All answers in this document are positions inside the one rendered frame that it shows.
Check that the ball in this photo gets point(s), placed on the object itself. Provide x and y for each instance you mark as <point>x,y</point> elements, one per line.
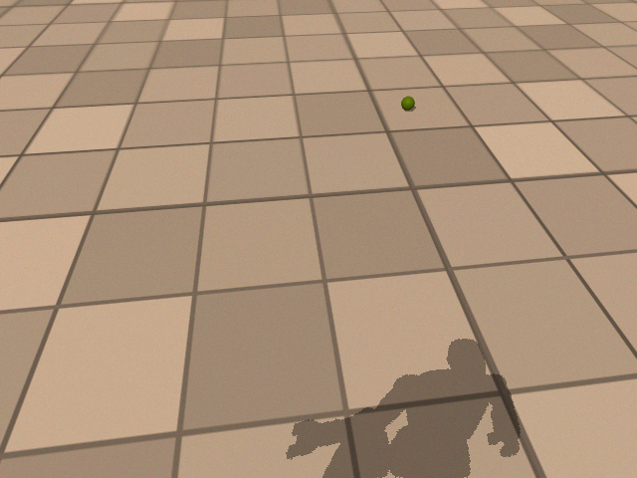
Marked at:
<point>408,103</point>

